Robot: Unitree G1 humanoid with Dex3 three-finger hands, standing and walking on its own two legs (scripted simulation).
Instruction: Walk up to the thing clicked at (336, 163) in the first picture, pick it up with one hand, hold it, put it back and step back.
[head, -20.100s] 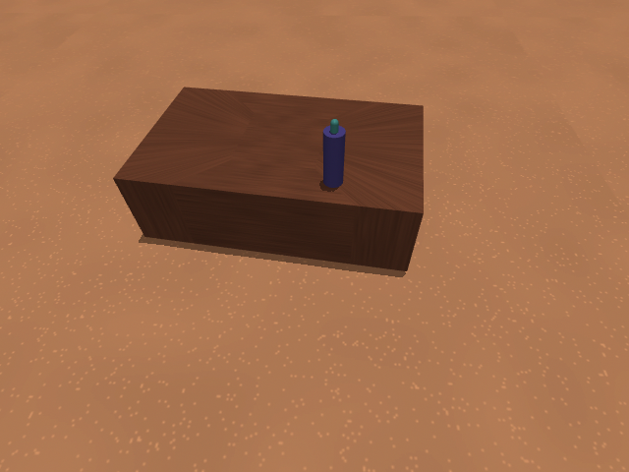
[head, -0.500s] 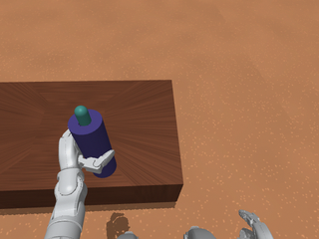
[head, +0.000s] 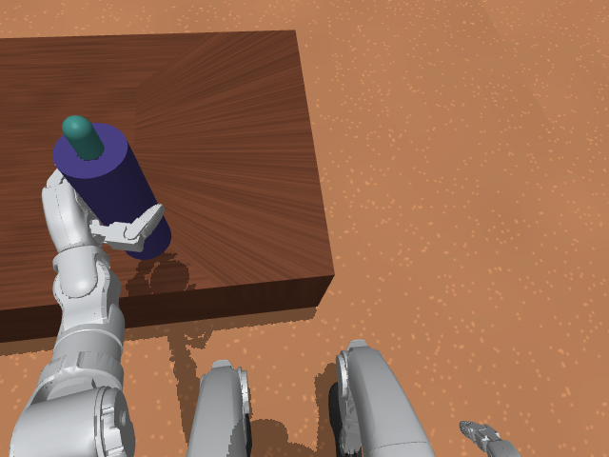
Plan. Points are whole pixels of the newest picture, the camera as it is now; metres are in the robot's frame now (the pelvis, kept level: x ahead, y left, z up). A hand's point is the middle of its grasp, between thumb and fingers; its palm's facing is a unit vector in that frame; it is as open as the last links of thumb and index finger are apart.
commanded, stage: crouch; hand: left
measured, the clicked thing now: (118, 193) +0.45 +0.20 +0.01
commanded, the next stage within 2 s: lower in 0.50 s
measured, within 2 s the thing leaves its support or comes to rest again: rests again in 1.92 s
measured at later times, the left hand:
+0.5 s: hand (133, 207) +0.47 +0.22 -0.08, palm faces +0.22 -0.97 -0.04, open 10.2 cm
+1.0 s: hand (148, 220) +0.49 +0.22 -0.15, palm faces +0.24 -0.97 -0.05, open 10.2 cm
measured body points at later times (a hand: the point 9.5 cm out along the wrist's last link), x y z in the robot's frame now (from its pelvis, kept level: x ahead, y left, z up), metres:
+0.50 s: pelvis -0.01 +0.01 -0.06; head +0.18 +0.04 +0.35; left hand +0.46 +0.27 -0.07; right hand +0.04 -0.27 -0.18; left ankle +0.03 +0.14 -0.58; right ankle +0.06 -0.13 -0.58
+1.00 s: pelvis -0.03 +0.01 -0.12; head +0.19 +0.04 +0.27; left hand +0.47 +0.27 -0.15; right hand +0.02 -0.27 -0.24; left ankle +0.03 +0.14 -0.58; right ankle +0.06 -0.13 -0.58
